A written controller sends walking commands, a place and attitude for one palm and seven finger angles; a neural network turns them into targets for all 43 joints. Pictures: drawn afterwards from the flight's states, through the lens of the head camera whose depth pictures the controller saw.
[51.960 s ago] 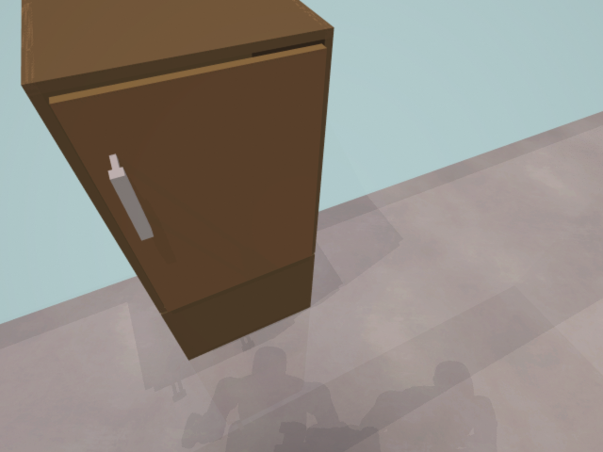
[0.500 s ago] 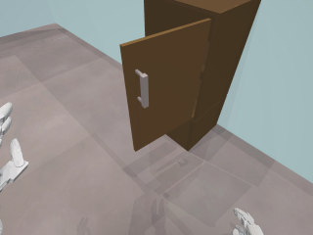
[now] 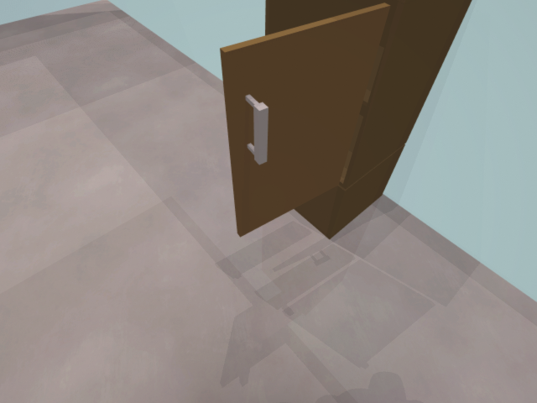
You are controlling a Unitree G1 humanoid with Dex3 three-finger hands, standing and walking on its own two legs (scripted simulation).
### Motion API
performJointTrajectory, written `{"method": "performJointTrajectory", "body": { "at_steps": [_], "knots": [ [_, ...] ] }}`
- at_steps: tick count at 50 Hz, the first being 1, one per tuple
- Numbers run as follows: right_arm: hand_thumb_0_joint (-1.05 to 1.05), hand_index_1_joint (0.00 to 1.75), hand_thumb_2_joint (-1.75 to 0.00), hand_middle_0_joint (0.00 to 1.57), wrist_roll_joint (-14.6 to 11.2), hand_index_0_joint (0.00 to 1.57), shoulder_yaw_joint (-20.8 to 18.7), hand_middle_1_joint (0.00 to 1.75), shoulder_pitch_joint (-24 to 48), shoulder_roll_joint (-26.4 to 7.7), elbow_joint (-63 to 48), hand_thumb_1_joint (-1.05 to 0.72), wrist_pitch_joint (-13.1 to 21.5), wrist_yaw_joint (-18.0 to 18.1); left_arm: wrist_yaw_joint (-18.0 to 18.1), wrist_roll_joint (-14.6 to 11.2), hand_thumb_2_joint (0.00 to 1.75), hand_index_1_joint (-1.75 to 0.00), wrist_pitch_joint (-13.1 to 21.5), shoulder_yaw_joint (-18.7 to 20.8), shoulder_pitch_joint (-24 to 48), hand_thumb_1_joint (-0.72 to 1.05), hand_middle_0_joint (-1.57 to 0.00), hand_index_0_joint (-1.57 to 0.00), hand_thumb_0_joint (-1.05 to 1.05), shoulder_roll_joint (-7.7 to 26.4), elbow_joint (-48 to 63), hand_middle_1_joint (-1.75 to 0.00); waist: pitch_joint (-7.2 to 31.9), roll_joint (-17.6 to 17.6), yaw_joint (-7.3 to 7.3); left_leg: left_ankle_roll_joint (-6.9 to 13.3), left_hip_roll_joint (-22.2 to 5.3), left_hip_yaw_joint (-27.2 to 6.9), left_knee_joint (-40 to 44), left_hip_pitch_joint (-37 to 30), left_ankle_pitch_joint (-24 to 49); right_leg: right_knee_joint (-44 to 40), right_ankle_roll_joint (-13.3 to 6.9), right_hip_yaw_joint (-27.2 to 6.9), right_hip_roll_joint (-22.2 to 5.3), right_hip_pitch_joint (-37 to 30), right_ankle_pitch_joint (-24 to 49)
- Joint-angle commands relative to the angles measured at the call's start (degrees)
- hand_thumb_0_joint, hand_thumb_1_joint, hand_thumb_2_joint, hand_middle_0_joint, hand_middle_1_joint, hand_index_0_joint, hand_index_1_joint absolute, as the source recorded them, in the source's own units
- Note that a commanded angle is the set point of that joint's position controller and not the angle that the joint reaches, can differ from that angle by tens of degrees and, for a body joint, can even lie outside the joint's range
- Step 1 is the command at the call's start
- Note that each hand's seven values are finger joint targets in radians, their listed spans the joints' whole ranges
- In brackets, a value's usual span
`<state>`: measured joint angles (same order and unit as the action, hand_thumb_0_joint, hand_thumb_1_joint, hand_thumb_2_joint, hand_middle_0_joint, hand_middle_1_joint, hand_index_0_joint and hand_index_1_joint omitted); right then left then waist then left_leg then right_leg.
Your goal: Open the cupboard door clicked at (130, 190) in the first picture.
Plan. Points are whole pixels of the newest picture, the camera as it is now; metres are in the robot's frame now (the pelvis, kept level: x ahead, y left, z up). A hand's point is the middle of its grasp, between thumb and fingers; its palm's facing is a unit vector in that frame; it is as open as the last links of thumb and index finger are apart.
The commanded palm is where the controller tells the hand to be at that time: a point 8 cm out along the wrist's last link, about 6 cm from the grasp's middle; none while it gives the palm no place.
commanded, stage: let the arm hang, fingers relaxed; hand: left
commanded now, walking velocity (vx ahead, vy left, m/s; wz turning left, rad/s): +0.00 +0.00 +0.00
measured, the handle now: (255, 130) +0.63 +0.06 +0.03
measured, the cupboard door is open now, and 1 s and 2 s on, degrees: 82 82 82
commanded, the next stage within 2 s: look to check the result in 0.58 s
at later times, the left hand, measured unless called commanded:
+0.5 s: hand out of the picture +0.05 +0.21 -0.16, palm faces +0.00 -0.96 -0.27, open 7.4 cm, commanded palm none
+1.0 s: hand out of the picture +0.09 +0.23 -0.15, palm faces -0.02 -0.95 -0.31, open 7.4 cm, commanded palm none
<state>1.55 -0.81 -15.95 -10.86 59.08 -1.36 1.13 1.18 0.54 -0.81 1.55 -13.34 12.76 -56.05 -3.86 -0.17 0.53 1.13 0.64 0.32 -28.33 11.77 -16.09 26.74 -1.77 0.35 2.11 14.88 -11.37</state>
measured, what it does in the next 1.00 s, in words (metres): stands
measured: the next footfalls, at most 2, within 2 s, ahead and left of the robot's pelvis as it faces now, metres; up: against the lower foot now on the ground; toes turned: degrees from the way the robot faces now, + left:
none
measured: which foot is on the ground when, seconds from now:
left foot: down 0.00-1.00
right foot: down 0.00-1.00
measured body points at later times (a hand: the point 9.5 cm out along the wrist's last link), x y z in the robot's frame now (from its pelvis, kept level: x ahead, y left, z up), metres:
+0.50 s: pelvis +0.00 +0.00 +0.01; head +0.01 -0.01 +0.46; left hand +0.05 +0.26 -0.14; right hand +0.03 -0.25 -0.15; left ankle -0.01 +0.11 -0.74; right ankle +0.03 -0.10 -0.74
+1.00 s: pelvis +0.01 +0.00 +0.01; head +0.04 -0.01 +0.46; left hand +0.09 +0.28 -0.13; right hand +0.06 -0.28 -0.14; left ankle -0.01 +0.11 -0.74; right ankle +0.03 -0.10 -0.74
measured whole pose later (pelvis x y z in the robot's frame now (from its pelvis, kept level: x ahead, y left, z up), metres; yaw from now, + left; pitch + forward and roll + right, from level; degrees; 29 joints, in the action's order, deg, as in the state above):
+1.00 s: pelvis +0.01 +0.00 +0.01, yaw +0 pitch -1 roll +0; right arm 1.3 -0.5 -7.9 -16.4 64.8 -0.2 0.5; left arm 0.6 0.6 1.0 0.8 -5.5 16.1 -64.6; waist -4.0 0.9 0.5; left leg 1.1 1.2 0.7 -18.7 5.4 -12.1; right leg 19.9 -1.6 -0.3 1.6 9.8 -8.9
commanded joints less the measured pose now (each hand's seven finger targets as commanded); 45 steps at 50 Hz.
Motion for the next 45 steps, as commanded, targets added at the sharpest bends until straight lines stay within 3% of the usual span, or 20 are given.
{"method": "performJointTrajectory", "body": {
  "at_steps": [1,5,9,14,18,27,36,40,45],
  "knots": [
    [0.00,0.30,-0.90,0.20,-0.3,0.20,-1.2,0.30,-0.3,-7.3,-1.3,-0.90,2.0,0.7,0.2,0.0,0.90,-0.30,1.5,1.2,0.9,0.90,-0.20,-0.20,0.00,6.4,-0.1,-0.30,4.7,2.4,-0.43,1.7,-6.8,-6.4,9.7,1.1,7.7,-4.8,-1.4,-5.7,-6.1,-7.2,6.0],
    [0.00,0.30,-0.90,0.20,-0.2,0.20,-1.4,0.30,0.7,-8.4,0.6,-0.90,1.8,0.6,0.2,0.1,0.90,-0.30,1.4,1.1,2.5,0.90,-0.20,-0.20,0.00,7.4,-2.7,-0.30,0.1,1.0,-0.27,1.7,-6.4,-6.4,11.9,1.6,1.6,-7.5,-1.3,-6.4,-6.3,-4.2,-0.1],
    [0.00,0.30,-0.90,0.20,-0.1,0.20,-1.5,0.30,1.0,-9.1,1.8,-0.90,1.7,0.4,0.1,0.2,0.90,-0.30,1.4,1.2,3.3,0.90,-0.20,-0.20,0.00,8.2,-4.1,-0.30,-0.5,1.0,-0.11,1.8,-6.2,-6.8,13.3,2.0,-2.5,-8.2,-1.3,-6.7,-6.3,-3.6,-3.1],
    [0.00,0.30,-0.90,0.20,-0.2,0.20,-1.6,0.30,1.8,-9.9,2.4,-0.90,1.9,0.3,0.1,0.2,0.90,-0.30,1.8,1.4,3.7,0.90,-0.20,-0.20,0.00,9.0,-5.0,-0.30,0.7,-1.4,0.01,1.8,-5.6,-5.8,12.3,-0.2,0.7,-9.2,-1.3,-7.5,-7.0,-3.4,-2.6],
    [0.00,0.30,-0.90,0.20,-0.2,0.20,-1.5,0.30,2.8,-10.3,2.7,-0.90,2.2,0.4,0.2,0.2,0.90,-0.30,2.1,1.4,4.2,0.90,-0.20,-0.20,0.00,9.6,-5.4,-0.30,1.8,0.8,0.05,1.6,-5.8,-5.4,11.8,-1.9,4.7,-8.8,-1.4,-7.3,-7.4,-3.9,1.0],
    [0.00,0.30,-0.90,0.20,-0.3,0.20,-1.4,0.30,4.5,-11.8,3.1,-0.90,2.1,0.4,0.2,0.1,0.90,-0.30,2.3,1.4,5.4,0.90,-0.20,-0.20,0.00,10.7,-6.0,-0.30,1.4,0.6,0.00,1.2,-6.0,-5.2,12.2,-2.6,5.7,-9.6,-1.4,-7.5,-7.6,-4.4,1.6],
    [0.00,0.30,-0.90,0.20,-0.3,0.20,-1.4,0.30,5.8,-13.4,3.3,-0.90,2.4,0.3,0.1,0.0,0.90,-0.30,2.7,1.5,6.9,0.90,-0.20,-0.20,0.00,12.1,-6.1,-0.30,4.6,0.2,0.12,1.0,-6.4,-5.3,12.3,-4.5,9.5,-9.2,-1.4,-7.3,-8.2,-7.3,7.2],
    [0.00,0.30,-0.90,0.20,-0.3,0.20,-1.4,0.30,6.6,-14.0,3.2,-0.90,2.3,0.3,0.1,0.0,0.90,-0.30,2.6,1.4,7.6,0.90,-0.20,-0.20,0.00,12.5,-6.1,-0.30,3.4,1.3,0.01,0.8,-6.4,-5.2,12.8,-4.3,9.4,-9.4,-1.3,-7.2,-8.2,-6.9,6.8],
    [0.00,0.30,-0.90,0.20,-0.3,0.20,-1.4,0.30,7.3,-14.7,3.2,-0.90,2.4,0.2,0.0,0.0,0.90,-0.30,2.7,1.4,8.5,0.90,-0.20,-0.20,0.00,13.3,-5.9,-0.30,3.9,0.2,0.07,0.8,-6.5,-5.5,12.9,-4.8,10.3,-9.5,-1.4,-7.3,-8.1,-7.4,7.8]
  ]
}}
